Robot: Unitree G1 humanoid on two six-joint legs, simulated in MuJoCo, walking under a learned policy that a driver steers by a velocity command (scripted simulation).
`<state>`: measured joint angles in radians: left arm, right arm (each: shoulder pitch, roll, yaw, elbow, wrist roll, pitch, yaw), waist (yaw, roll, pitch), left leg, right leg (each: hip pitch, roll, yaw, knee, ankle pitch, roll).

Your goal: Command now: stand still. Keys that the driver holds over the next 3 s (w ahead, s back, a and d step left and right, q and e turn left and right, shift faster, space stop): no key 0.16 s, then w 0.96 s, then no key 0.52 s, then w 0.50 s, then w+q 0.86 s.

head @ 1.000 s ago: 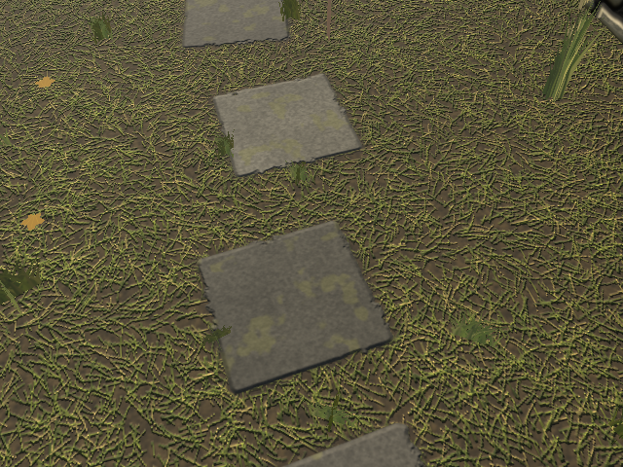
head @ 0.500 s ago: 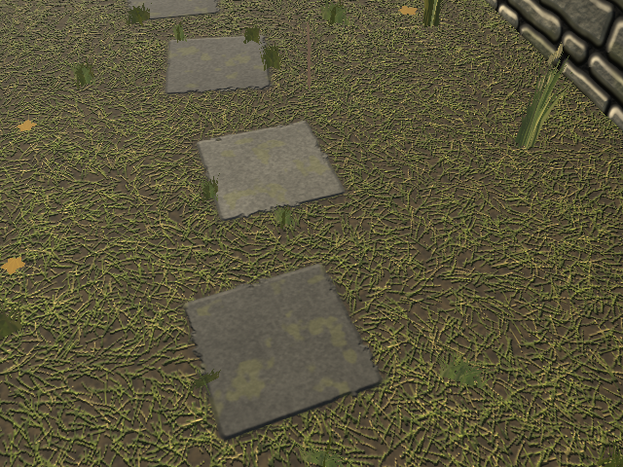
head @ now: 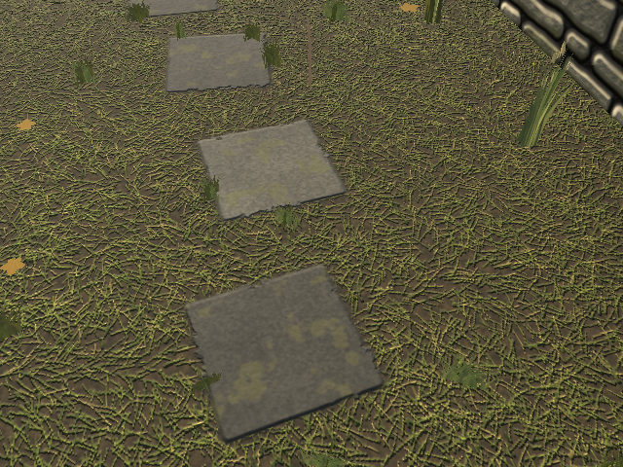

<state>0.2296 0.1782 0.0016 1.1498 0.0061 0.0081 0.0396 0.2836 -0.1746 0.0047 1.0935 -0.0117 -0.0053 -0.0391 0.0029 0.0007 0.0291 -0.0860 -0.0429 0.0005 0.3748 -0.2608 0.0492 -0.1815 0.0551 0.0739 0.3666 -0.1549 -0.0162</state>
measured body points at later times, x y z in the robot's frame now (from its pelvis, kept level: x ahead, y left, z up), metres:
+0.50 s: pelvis +0.08 -0.03 -0.01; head +0.09 -0.05 +0.44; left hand +0.16 +0.22 -0.15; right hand -0.03 -0.27 -0.17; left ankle -0.04 +0.09 -0.74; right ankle +0.12 -0.13 -0.74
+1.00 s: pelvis +0.34 -0.05 -0.03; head +0.38 -0.04 +0.42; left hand +0.23 +0.17 -0.17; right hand +0.53 -0.26 -0.14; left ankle +0.48 +0.02 -0.75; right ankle +0.14 -0.13 -0.74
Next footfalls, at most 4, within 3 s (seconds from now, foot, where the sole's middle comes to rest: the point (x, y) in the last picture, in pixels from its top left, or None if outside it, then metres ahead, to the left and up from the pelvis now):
0.52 right None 0.17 -0.13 -0.78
1.00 left None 0.52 0.02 -0.78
1.48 right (382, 391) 0.70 -0.13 -0.78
1.86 left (303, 420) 0.63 0.05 -0.78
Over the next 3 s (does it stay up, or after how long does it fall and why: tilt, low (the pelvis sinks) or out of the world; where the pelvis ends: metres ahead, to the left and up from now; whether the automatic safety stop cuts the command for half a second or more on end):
stays up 1.13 0.01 -0.01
